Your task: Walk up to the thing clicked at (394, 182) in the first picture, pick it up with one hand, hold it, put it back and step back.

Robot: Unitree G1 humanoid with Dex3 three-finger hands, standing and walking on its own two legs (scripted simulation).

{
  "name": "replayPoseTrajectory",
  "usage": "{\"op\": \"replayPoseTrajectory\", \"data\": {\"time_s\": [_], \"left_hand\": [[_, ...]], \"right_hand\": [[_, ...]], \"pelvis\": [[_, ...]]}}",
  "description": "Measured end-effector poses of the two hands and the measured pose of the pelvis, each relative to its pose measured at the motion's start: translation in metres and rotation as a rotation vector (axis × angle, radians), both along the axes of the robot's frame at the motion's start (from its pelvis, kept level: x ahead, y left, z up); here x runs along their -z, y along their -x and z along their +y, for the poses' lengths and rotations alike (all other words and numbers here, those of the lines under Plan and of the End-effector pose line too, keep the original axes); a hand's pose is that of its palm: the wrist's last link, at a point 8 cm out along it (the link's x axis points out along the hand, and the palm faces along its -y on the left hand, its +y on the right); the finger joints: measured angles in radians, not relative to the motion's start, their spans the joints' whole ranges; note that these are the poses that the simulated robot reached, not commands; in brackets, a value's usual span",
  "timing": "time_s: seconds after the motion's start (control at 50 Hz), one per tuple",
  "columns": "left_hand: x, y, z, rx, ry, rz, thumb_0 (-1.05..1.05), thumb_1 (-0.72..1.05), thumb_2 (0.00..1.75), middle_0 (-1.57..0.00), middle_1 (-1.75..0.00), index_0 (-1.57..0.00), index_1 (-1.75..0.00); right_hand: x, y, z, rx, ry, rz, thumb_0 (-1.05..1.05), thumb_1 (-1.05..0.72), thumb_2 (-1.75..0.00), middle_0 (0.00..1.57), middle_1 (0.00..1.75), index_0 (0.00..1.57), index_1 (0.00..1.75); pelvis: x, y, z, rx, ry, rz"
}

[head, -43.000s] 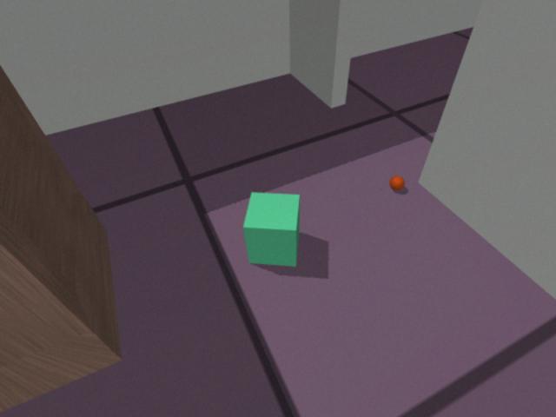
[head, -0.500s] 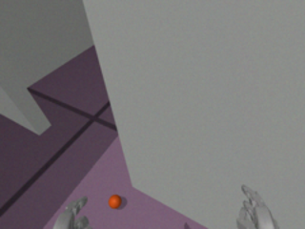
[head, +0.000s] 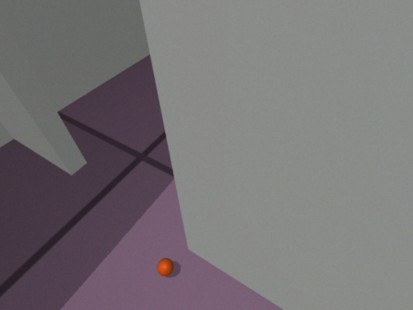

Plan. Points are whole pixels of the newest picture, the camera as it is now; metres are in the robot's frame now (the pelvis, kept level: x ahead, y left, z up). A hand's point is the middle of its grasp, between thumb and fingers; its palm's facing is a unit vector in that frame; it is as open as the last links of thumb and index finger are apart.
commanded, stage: stand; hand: left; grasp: from above
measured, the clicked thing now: (165, 267) +0.44 +0.25 -0.72
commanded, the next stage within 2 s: none
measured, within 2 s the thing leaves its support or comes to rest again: neither
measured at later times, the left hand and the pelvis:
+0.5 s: hand out of the picture +0.04 +0.23 -0.14, palm faces +0.03 -0.94 -0.35, open 7.4 cm; pelvis -0.01 -0.01 +0.02, yaw +0 degrees
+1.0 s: hand out of the picture +0.07 +0.22 -0.14, palm faces +0.01 -0.94 -0.34, open 7.4 cm; pelvis +0.00 -0.02 +0.02, yaw +0 degrees
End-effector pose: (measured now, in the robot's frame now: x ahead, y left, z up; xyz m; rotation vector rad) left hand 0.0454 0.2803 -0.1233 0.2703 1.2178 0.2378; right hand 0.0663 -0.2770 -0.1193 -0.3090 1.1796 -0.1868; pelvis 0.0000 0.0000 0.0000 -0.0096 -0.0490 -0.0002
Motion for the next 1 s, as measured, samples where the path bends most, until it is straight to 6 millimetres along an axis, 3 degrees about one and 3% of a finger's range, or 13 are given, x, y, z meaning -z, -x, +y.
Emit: {"op": "replayPoseTrajectory", "data": {"time_s": [0.16, 0.44, 0.68, 1.0], "left_hand": [[-0.007, 0.019, -0.001, -0.018, 0.003, 0.059, 0.01, 0.9, 0.89, -0.2, -0.3, -0.2, -0.3], [-0.016, 0.019, -0.002, -0.017, -0.017, 0.062, 0.0, 0.9, 0.89, -0.2, -0.3, -0.2, -0.3], [-0.019, 0.006, -0.01, -0.006, -0.012, 0.055, 0.0, 0.9, 0.89, -0.2, -0.3, -0.2, -0.3], [-0.022, -0.019, -0.014, 0.014, -0.005, 0.025, 0.0, 0.9, 0.89, -0.2, -0.3, -0.2, -0.3]], "right_hand": [[-0.001, 0.005, 0.007, 0.018, -0.032, 0.022, 0.01, -0.9, -0.9, 0.21, 0.3, 0.2, 0.3], [-0.004, 0.014, -0.008, 0.031, -0.032, 0.048, 0.01, -0.9, -0.9, 0.21, 0.3, 0.2, 0.3], [-0.006, 0.016, -0.023, 0.037, -0.019, 0.073, 0.01, -0.9, -0.9, 0.2, 0.3, 0.2, 0.3], [-0.009, 0.006, -0.026, 0.034, -0.019, 0.062, 0.01, -0.9, -0.9, 0.2, 0.3, 0.2, 0.3]], "pelvis": [[-0.01, 0.003, 0.0, -0.002, -0.005, -0.03], [-0.016, 0.006, -0.008, -0.007, -0.009, -0.036], [-0.018, 0.003, -0.016, -0.004, -0.006, -0.032], [-0.02, -0.002, -0.019, 0.005, -0.008, -0.026]]}}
